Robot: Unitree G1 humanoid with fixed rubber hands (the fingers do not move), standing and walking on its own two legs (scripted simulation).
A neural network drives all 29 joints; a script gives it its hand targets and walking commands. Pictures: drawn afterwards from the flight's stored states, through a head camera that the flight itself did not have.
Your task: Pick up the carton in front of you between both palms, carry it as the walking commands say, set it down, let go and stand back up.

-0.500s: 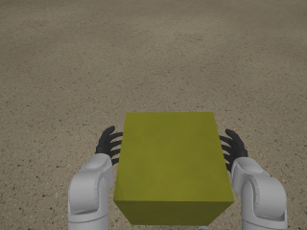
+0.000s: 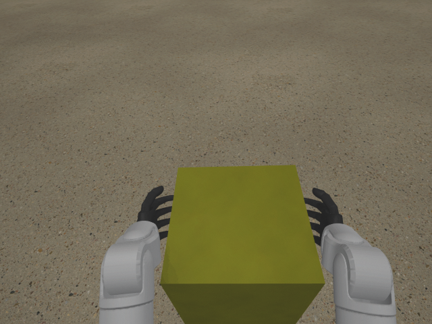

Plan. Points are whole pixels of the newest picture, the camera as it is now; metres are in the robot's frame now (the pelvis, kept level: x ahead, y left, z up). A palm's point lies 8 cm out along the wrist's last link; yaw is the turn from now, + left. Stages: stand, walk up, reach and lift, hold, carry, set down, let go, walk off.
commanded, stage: carry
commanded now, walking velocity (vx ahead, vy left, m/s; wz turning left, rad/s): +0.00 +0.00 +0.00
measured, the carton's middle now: (237, 250) +0.27 +0.00 +0.01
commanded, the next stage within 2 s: hold in 1.64 s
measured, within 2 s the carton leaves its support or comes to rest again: neither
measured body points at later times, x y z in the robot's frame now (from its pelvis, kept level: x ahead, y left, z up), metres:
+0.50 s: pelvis +0.02 +0.02 -0.01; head +0.00 +0.02 +0.44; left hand +0.31 +0.17 +0.02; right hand +0.31 -0.13 +0.02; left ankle -0.05 +0.12 -0.74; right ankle +0.00 -0.09 -0.74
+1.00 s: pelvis -0.01 +0.02 +0.00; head -0.03 +0.02 +0.45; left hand +0.29 +0.17 +0.03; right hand +0.29 -0.13 +0.03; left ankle -0.05 +0.12 -0.74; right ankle +0.00 -0.09 -0.74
